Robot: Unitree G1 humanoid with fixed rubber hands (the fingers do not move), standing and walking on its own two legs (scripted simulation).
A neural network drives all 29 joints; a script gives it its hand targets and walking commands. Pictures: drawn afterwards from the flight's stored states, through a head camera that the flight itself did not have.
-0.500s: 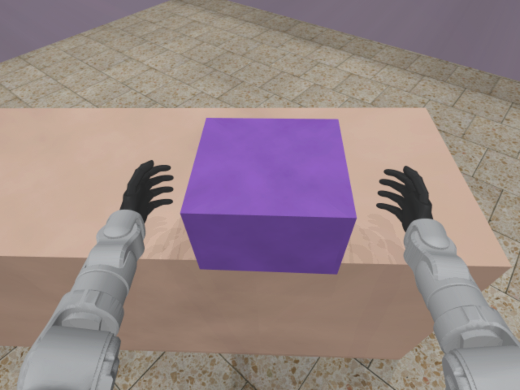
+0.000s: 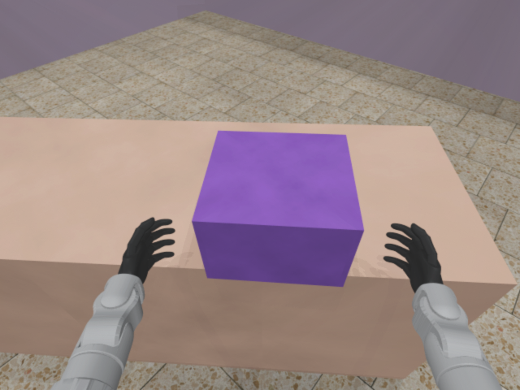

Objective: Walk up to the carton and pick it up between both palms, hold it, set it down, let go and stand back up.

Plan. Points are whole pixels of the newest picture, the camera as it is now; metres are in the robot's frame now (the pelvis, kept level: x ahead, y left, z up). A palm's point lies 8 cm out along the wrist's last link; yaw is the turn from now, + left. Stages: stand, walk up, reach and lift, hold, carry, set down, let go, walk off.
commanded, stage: set down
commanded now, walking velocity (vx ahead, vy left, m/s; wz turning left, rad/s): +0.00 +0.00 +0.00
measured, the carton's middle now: (277, 205) +0.47 -0.03 +0.00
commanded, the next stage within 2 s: let go in 1.38 s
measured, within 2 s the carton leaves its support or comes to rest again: neither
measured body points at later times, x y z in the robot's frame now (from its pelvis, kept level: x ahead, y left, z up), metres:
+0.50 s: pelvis +0.00 +0.01 +0.00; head -0.01 +0.01 +0.45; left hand +0.24 +0.22 -0.02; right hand +0.22 -0.23 -0.02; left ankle -0.03 +0.12 -0.74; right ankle +0.04 -0.11 -0.74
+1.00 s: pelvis +0.01 +0.00 +0.00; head +0.01 +0.01 +0.45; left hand +0.20 +0.23 -0.06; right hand +0.19 -0.22 -0.06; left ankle -0.03 +0.12 -0.74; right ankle +0.04 -0.11 -0.74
